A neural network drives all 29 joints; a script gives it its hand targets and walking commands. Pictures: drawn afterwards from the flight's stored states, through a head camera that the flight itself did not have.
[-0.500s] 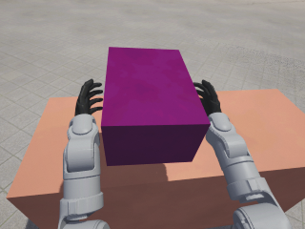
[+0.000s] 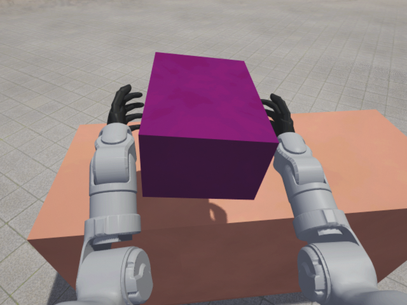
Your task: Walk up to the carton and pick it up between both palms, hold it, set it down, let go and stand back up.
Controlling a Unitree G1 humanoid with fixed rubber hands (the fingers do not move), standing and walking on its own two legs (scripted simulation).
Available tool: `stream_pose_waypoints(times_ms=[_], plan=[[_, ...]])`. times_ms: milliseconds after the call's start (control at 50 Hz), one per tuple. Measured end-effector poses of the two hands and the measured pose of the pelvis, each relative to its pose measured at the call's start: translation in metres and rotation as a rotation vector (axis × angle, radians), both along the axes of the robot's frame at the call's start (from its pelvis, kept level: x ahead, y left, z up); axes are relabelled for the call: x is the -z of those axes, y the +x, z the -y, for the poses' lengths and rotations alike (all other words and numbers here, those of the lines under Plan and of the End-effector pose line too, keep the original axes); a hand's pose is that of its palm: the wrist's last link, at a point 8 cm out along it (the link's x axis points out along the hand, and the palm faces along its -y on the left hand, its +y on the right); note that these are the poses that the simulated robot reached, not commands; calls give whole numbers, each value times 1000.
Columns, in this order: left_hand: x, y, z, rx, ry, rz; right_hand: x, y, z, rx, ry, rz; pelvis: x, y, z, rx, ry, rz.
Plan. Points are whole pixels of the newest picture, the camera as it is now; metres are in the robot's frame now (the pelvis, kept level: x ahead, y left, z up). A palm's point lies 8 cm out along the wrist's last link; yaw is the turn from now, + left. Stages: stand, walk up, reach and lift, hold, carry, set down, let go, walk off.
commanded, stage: hold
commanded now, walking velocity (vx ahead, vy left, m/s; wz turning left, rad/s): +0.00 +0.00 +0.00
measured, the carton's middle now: (200, 119) +0.45 -0.01 +0.16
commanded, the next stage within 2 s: none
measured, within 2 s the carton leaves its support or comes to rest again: neither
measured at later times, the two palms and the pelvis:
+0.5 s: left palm (112, 127) +0.39 +0.17 +0.20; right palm (270, 120) +0.40 -0.14 +0.19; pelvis +0.02 -0.02 +0.00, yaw +4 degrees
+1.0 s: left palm (97, 124) +0.41 +0.20 +0.19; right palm (250, 122) +0.42 -0.11 +0.17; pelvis +0.06 +0.03 +0.00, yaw +2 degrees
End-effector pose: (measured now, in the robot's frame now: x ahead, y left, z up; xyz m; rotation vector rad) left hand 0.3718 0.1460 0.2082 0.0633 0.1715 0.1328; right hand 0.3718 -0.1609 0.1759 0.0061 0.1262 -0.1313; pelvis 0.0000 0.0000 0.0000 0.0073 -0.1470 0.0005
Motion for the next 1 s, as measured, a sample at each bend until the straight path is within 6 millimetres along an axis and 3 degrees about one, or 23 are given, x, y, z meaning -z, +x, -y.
stream_pose_waypoints(times_ms=[200,440,600,740,900,1000], plan=[[9,9,-1,-20,-45,-10,-2,15,0,-15,-11,-6,0,-1,18,-19,2,-25],[11,19,-15,-29,-68,35,-14,30,-14,-27,-29,39,0,17,26,-66,-13,-19],[20,19,-26,-10,-50,23,-2,27,-24,-17,-25,29,0,32,14,-75,-22,16],[36,37,-43,3,-28,-61,23,40,-42,-10,-38,-54,0,33,-2,-50,-25,-1],[10,39,-54,-19,-8,88,-9,51,-53,-23,7,95,1,46,-25,-37,-54,-17],[20,41,-54,-10,-19,7,3,48,-52,-18,-48,14,1,56,-32,-28,-55,25]])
